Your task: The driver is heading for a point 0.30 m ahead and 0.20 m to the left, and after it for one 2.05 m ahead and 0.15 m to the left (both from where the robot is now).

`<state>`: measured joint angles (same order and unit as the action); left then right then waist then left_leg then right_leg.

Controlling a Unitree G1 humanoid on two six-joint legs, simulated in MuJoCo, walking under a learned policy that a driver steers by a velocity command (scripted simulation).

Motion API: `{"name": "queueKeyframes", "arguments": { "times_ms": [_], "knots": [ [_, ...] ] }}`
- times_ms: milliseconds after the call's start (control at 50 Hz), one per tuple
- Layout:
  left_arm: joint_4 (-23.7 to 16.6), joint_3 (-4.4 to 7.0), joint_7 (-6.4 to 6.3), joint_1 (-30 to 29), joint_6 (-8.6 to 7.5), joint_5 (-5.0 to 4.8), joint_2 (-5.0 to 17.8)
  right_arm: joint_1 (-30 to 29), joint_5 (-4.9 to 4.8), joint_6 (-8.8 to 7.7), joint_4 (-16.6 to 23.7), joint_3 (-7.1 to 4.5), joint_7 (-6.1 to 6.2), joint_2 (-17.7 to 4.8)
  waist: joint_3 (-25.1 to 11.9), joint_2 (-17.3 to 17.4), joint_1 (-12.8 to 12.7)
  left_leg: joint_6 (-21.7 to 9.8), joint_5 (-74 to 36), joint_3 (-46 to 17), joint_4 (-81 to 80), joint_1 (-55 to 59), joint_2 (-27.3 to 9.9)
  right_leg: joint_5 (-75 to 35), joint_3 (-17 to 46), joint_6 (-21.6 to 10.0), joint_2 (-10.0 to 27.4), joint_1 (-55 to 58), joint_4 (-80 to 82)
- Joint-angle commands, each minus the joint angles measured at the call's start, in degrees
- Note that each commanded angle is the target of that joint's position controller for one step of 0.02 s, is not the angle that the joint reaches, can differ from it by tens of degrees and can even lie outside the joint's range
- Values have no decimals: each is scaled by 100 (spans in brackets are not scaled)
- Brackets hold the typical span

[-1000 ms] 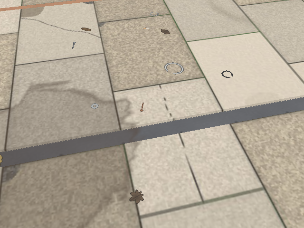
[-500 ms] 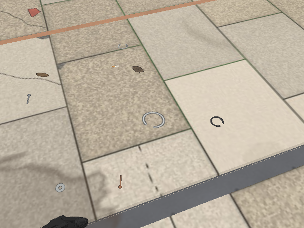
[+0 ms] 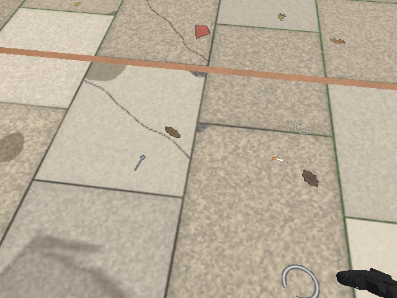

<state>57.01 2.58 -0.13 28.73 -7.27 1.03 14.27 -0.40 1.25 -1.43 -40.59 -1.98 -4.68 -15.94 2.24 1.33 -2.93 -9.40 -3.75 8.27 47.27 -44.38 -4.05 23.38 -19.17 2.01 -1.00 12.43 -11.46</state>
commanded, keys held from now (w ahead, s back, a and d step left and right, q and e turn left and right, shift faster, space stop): w+q+shift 0.14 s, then q+shift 0.30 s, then e+shift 0.56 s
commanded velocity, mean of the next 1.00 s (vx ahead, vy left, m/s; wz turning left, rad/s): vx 0.37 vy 0.00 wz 0.28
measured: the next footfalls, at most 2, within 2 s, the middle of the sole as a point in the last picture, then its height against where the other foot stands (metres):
left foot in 0.10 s outside the picture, level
right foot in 0.46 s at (208, 243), level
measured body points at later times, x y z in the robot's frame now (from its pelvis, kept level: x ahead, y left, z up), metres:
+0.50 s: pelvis +0.41 +0.02 -0.01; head +0.45 +0.06 +0.43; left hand +0.56 +0.35 -0.05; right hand +0.60 -0.23 -0.12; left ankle +0.25 +0.03 -0.68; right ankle +0.63 +0.00 -0.72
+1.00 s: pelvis +0.48 +0.06 +0.02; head +0.50 +0.09 +0.47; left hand +0.50 +0.39 -0.09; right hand +0.72 -0.14 -0.06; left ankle +0.47 +0.17 -0.72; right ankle +0.54 -0.07 -0.62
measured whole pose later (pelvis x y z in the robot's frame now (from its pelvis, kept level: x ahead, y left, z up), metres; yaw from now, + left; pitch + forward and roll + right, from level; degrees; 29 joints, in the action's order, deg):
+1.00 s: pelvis +0.48 +0.06 +0.02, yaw +14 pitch +2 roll +0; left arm 37.8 6.8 -1.7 16.3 2.8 -1.3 20.8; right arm 7.5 1.6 0.1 -37.6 -2.0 2.4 -13.4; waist 0.8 -2.6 -1.3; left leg -1.6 12.1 1.8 25.5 -15.1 -0.1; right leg 18.8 4.3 5.5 -1.5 -38.2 -69.8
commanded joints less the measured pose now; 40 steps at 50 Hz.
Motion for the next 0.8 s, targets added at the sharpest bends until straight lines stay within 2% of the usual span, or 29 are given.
{"name": "queueKeyframes", "arguments": {
  "times_ms": [20,40,60,80,100,120,140,160,180,220,260,280,300,340,380,420,440,460,480,500,520,540,560,580,600,640,680,720,800],
  "knots": [
    [-594,184,-179,-522,20,-12,1155,498,-31,-40,99,-39,-10,-326,123,-657,824,-248,151,521,-458,1804,688,-7996,25,-173,1414,-926,-730],
    [-670,241,-219,-672,130,23,1341,1205,-41,-38,-67,-122,42,-520,-270,-789,1229,-346,494,471,-447,2540,854,-8580,90,-214,1537,-892,-1684],
    [-801,294,-226,-973,238,61,1463,2301,-43,-28,-358,-254,121,-755,-748,-863,1745,-498,905,271,-441,3615,950,-8642,244,-332,1666,-1183,-3039],
    [-909,318,-180,-1168,325,102,1457,3313,-46,-31,-707,-431,240,-1002,-1158,-621,2099,-650,1374,-162,-875,4923,1004,-7371,386,-427,1555,-1917,-4851],
    [-1048,259,-65,-1410,320,92,1010,2902,-184,40,-726,-604,363,-1260,-623,584,1732,-829,1706,-1197,-1322,5341,542,-1885,497,-286,403,-3465,-7110],
    [-1707,93,-33,-882,193,73,456,2322,48,101,-477,-657,328,-1901,-1094,1280,658,-1842,729,-4049,-1672,6537,-595,585,1324,5,-118,-5658,-8720],
    [-1995,11,-27,-1283,7,43,580,2483,93,132,-287,-699,390,-1875,-1674,573,965,-2168,2477,-5521,-2999,6787,-1105,318,2305,-36,20,-6361,-8651],
    [-1948,14,-30,-1558,-85,36,781,2342,67,78,-355,-624,453,-1432,-674,-336,815,-1836,2297,-5370,-3459,5842,-1125,42,2397,-55,333,-6488,-8013],
    [-1968,9,-34,-1676,-77,74,760,2135,12,8,-429,-541,487,-1197,-130,-743,431,-1553,1085,-4760,-3366,4848,-895,-115,2405,-9,527,-6071,-7337],
    [-1886,-17,-60,-1426,196,239,714,1756,-95,-155,-310,-444,529,-1021,134,-946,-38,-1298,-1607,-3543,-3137,3436,-494,-10,2328,219,778,-5073,-6618],
    [-2032,-45,-52,-1600,407,243,639,1702,-135,-238,-269,-420,477,-1038,50,-879,-100,-1037,-2851,-2779,-3065,2594,26,-75,2074,361,797,-4339,-5583],
    [-2334,96,-132,-2398,124,-104,699,1356,-404,-357,38,-347,481,-565,-80,-995,28,-922,-2211,-3002,-2988,2381,291,-399,2411,348,505,-4325,-5024],
    [-2524,24,-149,-2770,21,-86,521,1298,-458,-343,52,-396,533,-785,-86,-845,56,-777,-2224,-2778,-2823,2317,506,-774,2273,346,319,-4288,-4161],
    [-2652,-42,-146,-3103,-64,-38,234,1636,-437,-125,-32,-529,677,-1062,-516,-404,379,-213,-1926,-2494,-2419,2410,972,-2123,2001,250,-307,-3650,-2475],
    [-2757,52,-93,-3253,-63,-161,320,2169,-363,46,-212,-513,748,-875,-781,96,614,313,-1070,-2782,-2064,2429,1115,-3162,1888,205,-789,-2877,-1731],
    [-2832,194,-96,-3120,-10,-227,580,1985,-368,91,-102,-474,769,-652,-724,532,418,571,-562,-3071,-1414,2477,1165,-3349,2171,143,-753,-2469,-1312],
    [-2759,271,-133,-2659,-7,-179,692,1657,-386,79,62,-463,767,-603,-924,643,61,763,-606,-2996,-739,2468,1284,-3882,2245,41,-573,-1860,-912],
    [-2486,310,-157,-1607,-7,-58,793,1532,-281,62,176,-399,747,-445,-1656,640,-381,975,36,-2537,608,2513,1390,-4771,2422,-220,17,-777,-930],
    [-2380,248,-151,-1046,34,73,951,1805,-17,80,333,-193,736,172,-2411,-461,-279,1077,4531,-2042,2365,1660,1714,-7511,3862,-758,1547,540,-1934],
    [-2265,228,-49,-1002,0,211,1088,3349,-210,45,363,-180,608,-118,-3355,-1638,467,1171,5011,-2639,4174,973,1647,-7193,6457,-2233,3165,1239,-2002],
    [-2515,274,-28,-1742,22,118,1018,3341,-265,136,164,-214,540,-611,-3227,-1300,419,1292,4158,-2597,4732,556,1154,-4664,6901,-2493,2982,812,-1516],
    [-2631,128,-33,-2122,100,71,488,2488,-235,237,174,-242,527,-797,-2389,-715,177,1333,3782,-2213,4548,394,909,-3194,5862,-2179,2223,0,-1256],
    [-2555,-7,-21,-2292,227,52,317,2012,-125,301,250,-220,576,-691,-1766,-133,286,1340,3363,-1834,4137,607,768,-2214,5266,-1781,1671,-1106,-980],
    [-2519,-17,12,-2450,307,-25,469,1727,-15,307,426,-211,594,-625,-1074,-55,468,1334,3139,-1556,3523,831,678,-2002,4956,-1567,1233,-2130,-730],
    [-2472,64,25,-2503,376,-81,671,1558,6,273,546,-177,576,-519,-618,-151,571,1279,3070,-1395,2636,1072,582,-2099,4602,-1377,878,-2785,-589],
    [-2407,243,36,-2309,462,-92,966,1368,-34,152,626,-91,645,-245,-631,-495,501,1265,3370,-1012,1104,1747,760,-3598,4084,-1318,505,-3162,-517],
    [-2322,334,-5,-2064,543,-107,1056,1280,-85,106,609,-39,686,-153,-1189,-843,451,1264,3082,-1168,256,2236,855,-3898,4267,-1452,595,-2808,-614],
    [-2401,400,-28,-2049,635,-173,1127,1271,-162,185,542,-91,676,-351,-1367,-1028,483,1183,2643,-1332,-250,2505,924,-2288,4651,-1419,703,-2792,-471],
    [-2453,473,-145,-1909,820,-305,1099,1191,-165,228,529,-225,594,-554,-863,-1129,604,797,1726,-1339,-2039,3780,828,477,4886,-864,359,-3971,-282]
  ]
}}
